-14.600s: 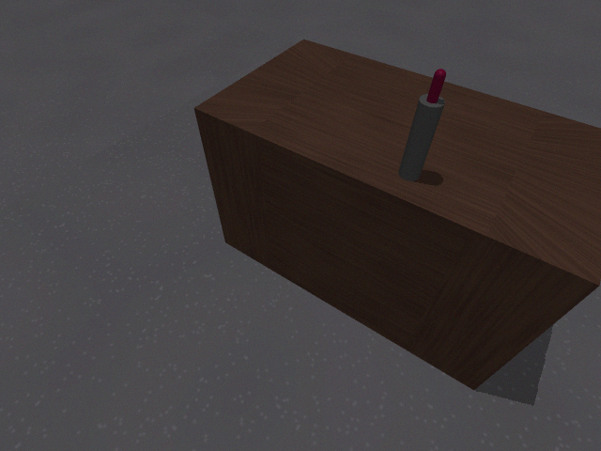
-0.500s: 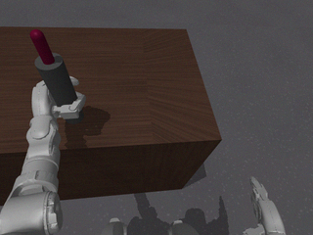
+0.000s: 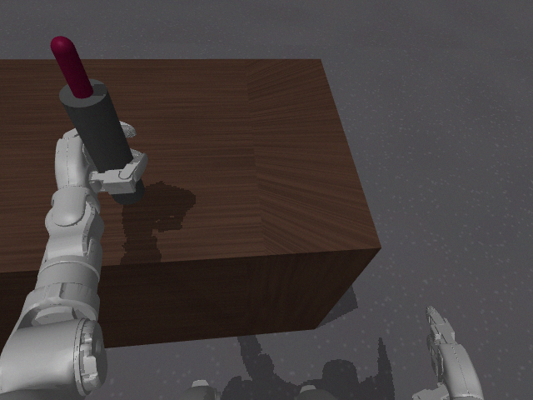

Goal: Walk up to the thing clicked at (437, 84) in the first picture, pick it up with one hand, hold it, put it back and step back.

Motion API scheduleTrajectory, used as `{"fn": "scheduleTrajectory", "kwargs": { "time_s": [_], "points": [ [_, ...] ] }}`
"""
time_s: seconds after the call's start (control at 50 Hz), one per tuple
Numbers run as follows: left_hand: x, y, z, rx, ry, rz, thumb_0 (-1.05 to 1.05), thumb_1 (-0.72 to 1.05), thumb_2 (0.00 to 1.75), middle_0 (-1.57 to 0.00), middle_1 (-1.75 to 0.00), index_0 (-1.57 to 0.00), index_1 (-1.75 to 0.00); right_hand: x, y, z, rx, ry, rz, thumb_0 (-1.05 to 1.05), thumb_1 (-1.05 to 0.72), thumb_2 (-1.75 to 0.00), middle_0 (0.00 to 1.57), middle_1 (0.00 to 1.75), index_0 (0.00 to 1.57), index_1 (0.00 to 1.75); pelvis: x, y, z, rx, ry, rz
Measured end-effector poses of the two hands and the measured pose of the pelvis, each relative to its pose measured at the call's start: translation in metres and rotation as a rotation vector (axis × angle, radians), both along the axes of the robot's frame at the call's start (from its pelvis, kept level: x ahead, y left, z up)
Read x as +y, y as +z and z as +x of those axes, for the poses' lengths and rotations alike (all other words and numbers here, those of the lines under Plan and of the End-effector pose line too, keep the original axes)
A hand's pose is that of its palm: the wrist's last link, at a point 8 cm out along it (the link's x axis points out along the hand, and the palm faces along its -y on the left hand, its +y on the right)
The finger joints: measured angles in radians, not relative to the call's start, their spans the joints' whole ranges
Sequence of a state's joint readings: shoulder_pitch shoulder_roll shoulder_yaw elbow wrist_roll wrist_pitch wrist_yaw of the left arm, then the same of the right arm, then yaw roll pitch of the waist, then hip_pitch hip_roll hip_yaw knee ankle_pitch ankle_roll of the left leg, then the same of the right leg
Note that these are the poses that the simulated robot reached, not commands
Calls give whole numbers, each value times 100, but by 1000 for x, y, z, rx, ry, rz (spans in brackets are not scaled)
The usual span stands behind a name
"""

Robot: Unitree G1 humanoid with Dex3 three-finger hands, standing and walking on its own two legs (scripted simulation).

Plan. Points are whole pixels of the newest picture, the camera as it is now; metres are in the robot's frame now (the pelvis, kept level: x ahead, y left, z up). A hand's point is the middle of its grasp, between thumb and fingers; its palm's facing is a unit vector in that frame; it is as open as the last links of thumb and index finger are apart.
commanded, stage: lift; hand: left
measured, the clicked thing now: (102, 134) +0.46 +0.21 +0.14
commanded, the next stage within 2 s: hold in 1.20 s
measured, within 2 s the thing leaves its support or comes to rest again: neither
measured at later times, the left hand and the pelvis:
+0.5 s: hand (108, 156) +0.40 +0.18 +0.15, palm faces +0.17 -0.98 -0.03, open 7.1 cm; pelvis +0.00 +0.00 +0.02, yaw +0 degrees
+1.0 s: hand (90, 169) +0.34 +0.17 +0.21, palm faces +0.17 -0.99 -0.03, open 7.1 cm; pelvis -0.02 -0.01 +0.03, yaw +2 degrees
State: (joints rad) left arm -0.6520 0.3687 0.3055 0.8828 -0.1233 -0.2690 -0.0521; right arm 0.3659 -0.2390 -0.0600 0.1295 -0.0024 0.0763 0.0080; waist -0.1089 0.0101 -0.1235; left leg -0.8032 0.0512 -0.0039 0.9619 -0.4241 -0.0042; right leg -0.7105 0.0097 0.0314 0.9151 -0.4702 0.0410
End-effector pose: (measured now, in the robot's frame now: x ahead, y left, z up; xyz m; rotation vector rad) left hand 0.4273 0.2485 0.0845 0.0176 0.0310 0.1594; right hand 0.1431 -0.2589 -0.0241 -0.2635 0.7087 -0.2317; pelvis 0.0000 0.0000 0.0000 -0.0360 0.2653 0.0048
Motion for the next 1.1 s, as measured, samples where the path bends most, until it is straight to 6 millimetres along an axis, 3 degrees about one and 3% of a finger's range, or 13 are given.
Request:
{"fn": "scheduleTrajectory", "kwargs": {
  "time_s": [0.28, 0.58, 0.88, 1.1],
  "points": [
    [-12, 24, -22, -28, -14, -1, -1, -8, 116, -89, -108, -92, -109, -10, 17, 3, -65, -25, -10, -1, 55, -5, 5, 5, 5, 5, -2, 8, 3, -48, 1, 6],
    [-17, 81, -66, -78, 12, 25, -1, -7, 116, -89, -108, -92, -109, -11, 8, 0, -90, -63, 51, -1, 55, -5, 5, 5, 5, 5, -4, 20, -2, -143, 7, 20],
    [-26, 109, -109, -58, 7, 21, -1, -7, 115, -88, -109, -91, -109, -10, 3, -6, -120, -52, 74, -1, 56, -5, 5, 5, 5, 5, -10, 29, -13, -221, 19, 29],
    [-28, 131, -124, -62, 5, 16, -1, -7, 115, -89, -109, -92, -109, -7, 2, -8, -144, -37, 85, -1, 55, -5, 5, 5, 5, 5, -11, 34, -19, -260, 23, 34]
  ]
}}
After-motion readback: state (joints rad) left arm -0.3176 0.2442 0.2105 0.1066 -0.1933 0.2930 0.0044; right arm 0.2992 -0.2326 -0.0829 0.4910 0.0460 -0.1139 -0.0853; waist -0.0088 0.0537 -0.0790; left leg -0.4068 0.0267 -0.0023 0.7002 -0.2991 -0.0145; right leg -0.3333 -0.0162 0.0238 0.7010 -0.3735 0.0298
